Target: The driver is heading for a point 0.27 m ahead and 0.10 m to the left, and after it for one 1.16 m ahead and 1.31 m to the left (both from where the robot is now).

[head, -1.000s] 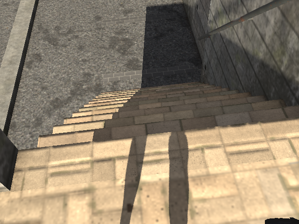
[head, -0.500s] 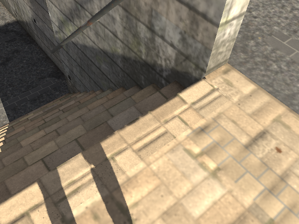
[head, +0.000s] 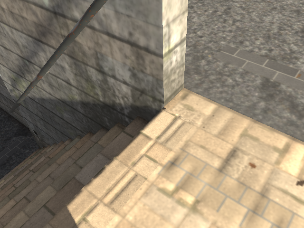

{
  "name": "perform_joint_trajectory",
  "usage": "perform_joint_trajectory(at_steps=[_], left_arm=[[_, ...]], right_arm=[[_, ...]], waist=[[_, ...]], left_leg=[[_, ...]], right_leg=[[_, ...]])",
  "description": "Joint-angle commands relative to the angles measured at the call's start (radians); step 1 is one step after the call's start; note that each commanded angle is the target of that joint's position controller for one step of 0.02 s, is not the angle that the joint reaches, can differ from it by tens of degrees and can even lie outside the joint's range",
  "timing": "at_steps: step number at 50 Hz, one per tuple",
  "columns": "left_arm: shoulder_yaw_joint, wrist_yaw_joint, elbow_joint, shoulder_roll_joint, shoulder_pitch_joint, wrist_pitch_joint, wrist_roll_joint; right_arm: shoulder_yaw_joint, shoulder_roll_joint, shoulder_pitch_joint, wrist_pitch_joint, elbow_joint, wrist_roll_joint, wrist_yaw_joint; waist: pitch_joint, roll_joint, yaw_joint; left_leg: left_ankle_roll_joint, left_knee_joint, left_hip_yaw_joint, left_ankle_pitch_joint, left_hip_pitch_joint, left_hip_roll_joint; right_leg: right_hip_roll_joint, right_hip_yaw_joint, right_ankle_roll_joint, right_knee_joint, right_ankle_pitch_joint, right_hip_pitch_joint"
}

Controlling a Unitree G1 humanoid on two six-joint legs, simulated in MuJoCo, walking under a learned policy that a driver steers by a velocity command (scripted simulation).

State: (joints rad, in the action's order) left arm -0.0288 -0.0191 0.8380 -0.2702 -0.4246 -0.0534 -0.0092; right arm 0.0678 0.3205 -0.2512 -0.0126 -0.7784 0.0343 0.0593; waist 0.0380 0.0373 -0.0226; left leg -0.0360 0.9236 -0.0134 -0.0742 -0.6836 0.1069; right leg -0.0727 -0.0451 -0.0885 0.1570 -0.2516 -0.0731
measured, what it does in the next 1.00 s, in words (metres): walks ahead, turning left: left foot, then right foot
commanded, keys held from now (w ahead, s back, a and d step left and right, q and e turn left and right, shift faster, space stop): w+shift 0.08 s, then w+q+shift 0.92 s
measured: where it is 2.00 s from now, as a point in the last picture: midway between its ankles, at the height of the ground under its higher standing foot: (54, 183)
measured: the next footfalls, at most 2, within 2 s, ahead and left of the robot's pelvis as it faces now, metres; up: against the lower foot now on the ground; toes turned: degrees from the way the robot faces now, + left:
left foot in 0.22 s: +0.34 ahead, +0.15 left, +0.00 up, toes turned +5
right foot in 0.62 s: +0.75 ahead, +0.04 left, +0.00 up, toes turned +24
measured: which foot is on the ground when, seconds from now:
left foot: up 0.00-0.20, down 0.22-0.62, up 0.64-0.92, down 0.94-1.00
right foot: down 0.00-0.24, up 0.26-0.60, down 0.62-0.96, up 0.98-1.00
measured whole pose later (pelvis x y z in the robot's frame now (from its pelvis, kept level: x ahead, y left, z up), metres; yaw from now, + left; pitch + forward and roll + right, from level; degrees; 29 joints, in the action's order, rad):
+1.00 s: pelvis +0.69 +0.26 -0.06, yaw +40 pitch -2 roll -1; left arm -0.09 0.00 0.87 -0.35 -0.34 -0.02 -0.04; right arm 0.06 0.34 -0.15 0.00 -0.60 -0.01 0.02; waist -0.03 0.00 0.01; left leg 0.09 1.00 0.00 -0.47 -0.44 -0.02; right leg 0.23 0.05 0.04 1.33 -0.42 0.41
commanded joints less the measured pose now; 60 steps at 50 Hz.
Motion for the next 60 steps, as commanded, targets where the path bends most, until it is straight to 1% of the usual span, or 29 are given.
perform_joint_trajectory(at_steps=[1, 7, 9, 11, 12, 13, 14, 17, 21, 25, 26, 29, 30, 31, 32, 33, 35, 41, 42, 44, 45, 47, 48, 49, 50, 52, 54, 57, 60], left_arm=[[-0.04, 0.007, -0.033, -0.162, 0.001, -0.03, 0.0], [-0.041, 0.024, 0.04, -0.188, -0.036, -0.04, -0.016], [-0.041, 0.028, 0.056, -0.206, -0.029, -0.04, -0.033], [-0.046, 0.037, 0.049, -0.225, 0.009, -0.026, -0.047], [-0.024, 0.026, 0.0, -0.164, -0.033, -0.041, -0.015], [-0.014, 0.008, -0.015, -0.11, 0.008, -0.068, -0.022], [-0.012, 0.004, -0.057, -0.13, 0.111, -0.084, -0.033], [0.007, 0.003, -0.119, -0.102, 0.21, -0.091, -0.05], [0.024, -0.001, -0.178, -0.08, 0.265, -0.028, -0.066], [0.046, -0.023, -0.268, -0.064, 0.478, -0.032, -0.033], [0.011, 0.029, -0.223, -0.146, 0.365, -0.009, 0.021], [-0.038, 0.11, -0.136, -0.206, 0.097, 0.024, 0.04], [-0.08, 0.145, -0.053, -0.286, -0.107, 0.028, 0.025], [-0.099, 0.159, 0.011, -0.309, -0.321, 0.008, -0.006], [-0.1, 0.177, 0.01, -0.344, -0.443, 0.019, 0.006], [-0.118, 0.195, -0.043, -0.414, -0.143, 0.021, -0.013], [-0.072, 0.169, -0.075, -0.2, 0.163, 0.036, -0.004], [-0.08, 0.095, 0.02, -0.2, 0.129, -0.036, -0.006], [-0.064, 0.044, -0.046, -0.182, 0.263, -0.052, -0.002], [-0.083, 0.022, -0.038, -0.226, 0.27, -0.037, -0.023], [-0.071, 0.016, -0.052, -0.195, 0.329, -0.041, -0.044], [-0.082, -0.009, -0.075, -0.25, 0.376, -0.034, -0.011], [-0.094, -0.004, -0.088, -0.261, 0.462, -0.002, 0.0], [-0.059, 0.001, -0.18, -0.104, 0.411, 0.016, -0.004], [-0.038, 0.036, -0.23, -0.078, 0.319, 0.026, -0.076], [-0.037, 0.069, -0.255, -0.108, 0.23, 0.025, -0.078], [-0.027, 0.068, -0.256, -0.119, 0.28, 0.029, -0.059], [-0.036, 0.043, -0.182, -0.145, 0.211, 0.024, -0.052], [-0.045, 0.038, -0.249, -0.172, 0.519, -0.006, -0.05]], right_arm=[[0.011, 0.067, 0.204, 0.024, 0.118, 0.001, 0.008], [-0.014, 0.04, 0.299, 0.033, 0.182, 0.0, 0.022], [-0.008, 0.052, 0.188, 0.03, 0.161, -0.008, 0.006], [0.024, 0.113, -0.207, 0.043, 0.042, -0.011, -0.023], [0.065, 0.237, -0.33, 0.046, 0.001, 0.004, -0.036], [0.074, 0.266, -0.351, 0.046, -0.024, -0.016, -0.029], [0.066, 0.24, -0.245, 0.05, -0.012, -0.023, -0.021], [0.037, 0.12, -0.162, 0.057, -0.028, -0.021, -0.035], [0.027, 0.112, -0.151, 0.08, -0.016, -0.029, -0.045], [0.032, 0.116, -0.162, 0.09, 0.003, -0.032, -0.05], [0.041, 0.152, -0.066, 0.062, 0.025, -0.02, 0.003], [0.033, 0.122, -0.098, 0.048, 0.028, -0.034, 0.037], [0.02, 0.099, -0.01, 0.048, 0.076, -0.02, 0.053], [-0.003, 0.006, -0.008, 0.052, 0.096, 0.019, 0.033], [-0.009, 0.002, 0.064, 0.048, 0.145, 0.071, 0.024], [-0.008, 0.01, -0.259, 0.024, 0.139, -0.042, 0.028], [-0.016, 0.084, -0.041, -0.025, 0.136, 0.015, 0.055], [-0.034, -0.002, 0.109, -0.054, 0.193, 0.011, 0.076], [-0.032, 0.02, 0.068, -0.043, 0.183, -0.025, 0.055], [-0.017, 0.037, 0.066, -0.031, 0.188, -0.042, 0.025], [0.014, 0.064, -0.087, -0.027, 0.131, -0.039, -0.001], [0.051, 0.114, -0.431, -0.014, 0.048, -0.033, -0.058], [0.047, 0.101, -0.505, -0.007, 0.034, -0.044, -0.058], [0.037, 0.17, -0.306, -0.005, 0.055, -0.048, -0.051], [0.018, 0.175, -0.192, 0.008, 0.135, -0.069, -0.053], [0.026, 0.17, -0.107, 0.015, 0.189, -0.019, -0.059], [0.011, 0.139, 0.017, 0.036, 0.22, -0.03, -0.066], [0.016, 0.146, -0.055, 0.055, 0.17, -0.029, -0.067], [0.008, 0.102, -0.222, 0.08, 0.105, -0.033, -0.096]], waist=[[-0.197, -0.12, -0.035], [-0.234, -0.124, -0.033], [-0.122, -0.158, 0.028], [0.104, -0.124, 0.218], [0.217, 0.077, 0.22], [0.277, 0.273, 0.173], [0.173, 0.159, 0.143], [-0.026, -0.067, 0.051], [-0.137, -0.029, -0.007], [-0.179, 0.01, 0.042], [-0.156, 0.062, 0.029], [0.062, 0.04, -0.033], [0.116, -0.038, -0.125], [0.236, -0.104, -0.173], [0.251, -0.112, -0.208], [0.406, -0.427, 0.019], [0.07, -0.195, 0.034], [-0.111, -0.196, 0.068], [-0.038, -0.324, 0.079], [-0.068, -0.318, 0.105], [0.013, -0.243, 0.182], [0.151, -0.108, 0.385], [-0.003, -0.017, 0.477], [-0.197, 0.358, 0.265], [-0.103, 0.292, 0.113], [0.032, 0.035, 0.008], [-0.033, 0.084, -0.032], [0.07, 0.084, -0.017], [-0.04, 0.004, 0.094]], left_leg=[[0.004, -0.098, -0.004, 0.047, -0.177, 0.003], [0.127, -0.282, -0.087, -0.044, -0.07, -0.04], [0.183, -0.265, -0.148, -0.144, 0.153, -0.142], [0.223, -0.288, -0.141, -0.196, 0.628, -0.221], [0.3, -0.37, 0.215, -0.54, 0.949, -0.044], [0.372, -0.61, 0.784, -0.762, 1.059, 0.143], [0.382, -0.664, 0.861, -0.628, 1.018, 0.148], [0.322, -0.682, 0.529, -0.319, 0.64, 0.052], [0.358, -0.777, 0.43, -0.303, 0.377, -0.017], [0.309, -0.823, 0.347, -0.072, 0.269, -0.093], [0.292, -0.702, 0.206, 0.242, 0.225, -0.194], [0.183, -0.416, 0.253, 0.236, 0.192, -0.225], [0.147, -0.157, 0.221, 0.159, 0.186, -0.291], [0.152, 0.175, 0.228, -0.453, 0.076, -0.304], [0.138, 0.505, 0.221, -0.654, -0.006, -0.238], [0.123, 0.582, 0.253, -0.436, -0.037, -0.225], [0.076, 0.565, 0.185, -0.162, -0.047, -0.08], [0.065, 0.093, 0.133, -0.086, 0.062, -0.009], [0.078, 0.019, 0.015, -0.12, 0.3, -0.062], [0.097, 0.041, -0.108, -0.057, 0.483, -0.106], [0.122, 0.261, -0.192, 0.168, 0.637, -0.132], [0.196, 0.159, -0.216, 0.013, 0.859, -0.22], [0.227, -0.127, -0.101, -0.176, 0.825, -0.2], [0.264, -0.093, 0.117, 0.468, 0.691, -0.1], [0.262, -0.1, 0.311, 0.943, 0.6, -0.022], [0.326, -0.218, 0.486, 0.447, 0.433, 0.055], [0.358, -0.238, 0.576, 0.291, 0.233, 0.047], [0.359, -0.162, 0.525, 0.416, 0.242, 0.018], [0.354, 0.032, 0.608, 0.056, 0.43, -0.045]], right_leg=[[0.271, -0.184, -0.136, -0.157, -0.143, 0.049], [0.318, -0.029, -0.11, -0.165, 0.274, -0.075], [0.321, 0.069, -0.073, 0.062, 0.953, -0.093], [0.284, 0.149, -0.029, 0.591, 1.172, 0.065], [0.185, 0.162, 0.006, 0.965, 0.831, 0.422], [-0.017, 0.066, 0.029, 1.26, -0.06, 0.692], [0.018, -0.067, 0.006, 1.371, -0.058, 0.851], [0.158, -0.057, 0.015, 1.189, 0.01, 0.779], [0.19, 0.0, 0.094, 1.011, -0.044, 0.767], [0.147, 0.051, 0.138, 0.598, 0.251, 0.618], [0.082, 0.084, 0.147, 0.459, 0.165, 0.435], [0.018, 0.074, 0.183, 0.418, 0.283, -0.044], [0.069, 0.038, 0.178, 0.332, 0.303, -0.185], [0.342, -0.208, 0.162, 0.37, 0.15, -0.382], [0.6, -0.509, 0.208, 0.421, 0.256, -0.354], [0.733, -1.027, -0.006, 0.14, -0.122, -0.27], [0.533, -0.618, -0.002, 0.124, -0.389, 0.131], [0.434, 0.002, 0.027, 0.177, 0.243, 0.412], [0.317, 0.139, 0.058, 0.084, -0.15, 0.581], [0.303, 0.244, 0.069, 0.099, -0.259, 0.664], [0.318, 0.279, 0.089, 0.288, 0.079, 0.649], [0.282, 0.319, 0.11, 0.921, 0.662, 0.631], [0.231, 0.284, 0.084, 1.354, 0.424, 0.824], [0.106, 0.228, 0.085, 1.63, -0.29, 1.109], [0.139, 0.087, 0.096, 1.64, -0.247, 1.098], [0.146, -0.035, 0.14, 1.429, -0.173, 0.993], [0.168, -0.045, 0.163, 1.227, -0.115, 0.94], [0.13, 0.023, 0.113, 1.196, 0.129, 0.769], [0.106, -0.102, 0.118, 0.91, 0.353, 1.045]])
Keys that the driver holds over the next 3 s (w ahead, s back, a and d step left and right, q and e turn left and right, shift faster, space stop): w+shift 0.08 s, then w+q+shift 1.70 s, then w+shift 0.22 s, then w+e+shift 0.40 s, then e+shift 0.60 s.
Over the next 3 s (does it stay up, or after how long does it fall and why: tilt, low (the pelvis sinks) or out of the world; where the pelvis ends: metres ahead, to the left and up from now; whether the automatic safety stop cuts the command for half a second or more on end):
stays up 1.02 1.26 -0.97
